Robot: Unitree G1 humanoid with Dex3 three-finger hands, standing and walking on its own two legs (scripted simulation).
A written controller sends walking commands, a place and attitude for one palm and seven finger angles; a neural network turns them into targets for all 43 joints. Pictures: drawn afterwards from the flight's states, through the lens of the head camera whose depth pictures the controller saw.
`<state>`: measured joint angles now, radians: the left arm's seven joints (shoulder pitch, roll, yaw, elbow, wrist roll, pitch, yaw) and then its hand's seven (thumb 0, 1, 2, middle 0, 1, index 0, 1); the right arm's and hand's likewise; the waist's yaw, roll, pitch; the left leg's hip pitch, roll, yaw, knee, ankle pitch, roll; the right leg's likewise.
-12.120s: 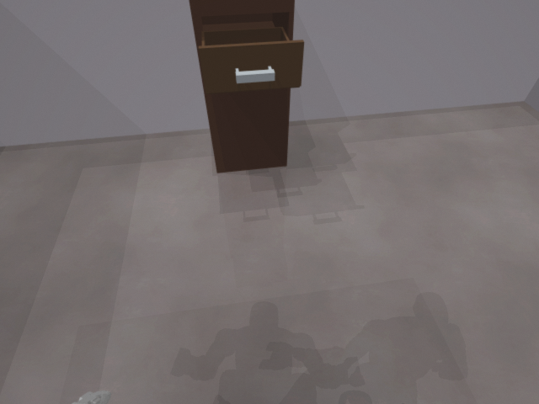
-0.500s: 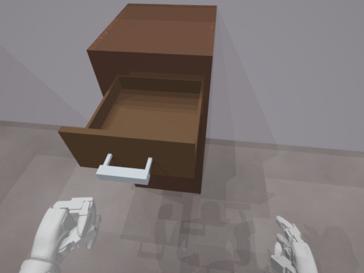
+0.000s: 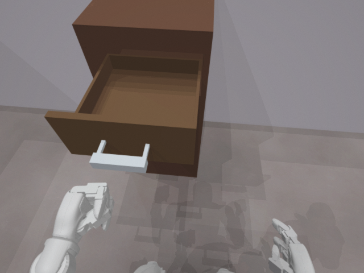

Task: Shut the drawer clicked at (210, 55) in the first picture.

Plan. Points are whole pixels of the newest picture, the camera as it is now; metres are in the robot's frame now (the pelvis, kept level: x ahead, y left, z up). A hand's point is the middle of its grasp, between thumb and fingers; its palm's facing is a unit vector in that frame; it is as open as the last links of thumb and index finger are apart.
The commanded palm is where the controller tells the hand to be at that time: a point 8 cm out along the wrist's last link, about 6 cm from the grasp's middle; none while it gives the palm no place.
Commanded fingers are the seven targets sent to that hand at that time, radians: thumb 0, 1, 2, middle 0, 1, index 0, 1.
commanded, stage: bring the fist close to the handle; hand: left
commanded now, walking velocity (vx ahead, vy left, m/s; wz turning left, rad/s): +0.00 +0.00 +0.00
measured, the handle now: (122, 154) +0.39 +0.17 +0.01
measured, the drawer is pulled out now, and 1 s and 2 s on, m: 0.29 0.29 0.19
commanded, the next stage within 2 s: push the drawer shut in 0.82 s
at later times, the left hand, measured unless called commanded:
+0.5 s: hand (120, 195) +0.28 +0.15 +0.00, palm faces -0.09 -1.00 -0.04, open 3.3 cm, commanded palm +0.26 +0.21 +0.01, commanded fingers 0.00 0.90 0.90 -1.40 -1.60 -1.40 -1.60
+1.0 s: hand (122, 194) +0.28 +0.15 +0.00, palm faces -0.11 -0.99 -0.04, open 3.3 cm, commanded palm +0.28 +0.21 +0.01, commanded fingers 0.00 0.90 0.90 -1.40 -1.60 -1.40 -1.60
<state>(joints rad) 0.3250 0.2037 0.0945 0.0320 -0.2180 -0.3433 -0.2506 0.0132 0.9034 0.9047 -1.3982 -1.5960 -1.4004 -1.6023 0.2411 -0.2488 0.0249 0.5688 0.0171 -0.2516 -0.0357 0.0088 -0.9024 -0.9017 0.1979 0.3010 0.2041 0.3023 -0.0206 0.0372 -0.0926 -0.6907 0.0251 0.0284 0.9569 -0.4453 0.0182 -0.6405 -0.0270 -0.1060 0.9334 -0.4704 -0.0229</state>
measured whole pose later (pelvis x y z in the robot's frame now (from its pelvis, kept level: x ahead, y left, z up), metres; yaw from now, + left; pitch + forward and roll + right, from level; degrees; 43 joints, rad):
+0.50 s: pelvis -0.01 +0.00 -0.03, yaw -1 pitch +16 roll -2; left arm 0.09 0.20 0.10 0.21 -0.19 -0.39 -0.20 0.01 0.90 0.90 -1.40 -1.60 -1.40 -1.60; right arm 0.23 -0.25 0.02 0.56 0.00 -0.17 -0.02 0.01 -0.90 -0.90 0.20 0.30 0.20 0.30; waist -0.03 0.03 -0.14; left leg -0.92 0.03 0.03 1.13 -0.50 0.03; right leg -0.87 -0.03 -0.10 1.11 -0.52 -0.02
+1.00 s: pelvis -0.01 +0.00 -0.03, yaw +0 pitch +17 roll -2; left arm 0.07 0.22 0.08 0.21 -0.19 -0.38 -0.19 0.01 0.90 0.90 -1.40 -1.60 -1.40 -1.60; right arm 0.22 -0.25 0.02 0.54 0.01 -0.13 -0.03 0.01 -0.90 -0.90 0.20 0.30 0.20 0.30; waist -0.04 0.04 -0.13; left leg -0.93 0.04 0.02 1.14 -0.50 0.02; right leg -0.87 -0.03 -0.11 1.11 -0.52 -0.03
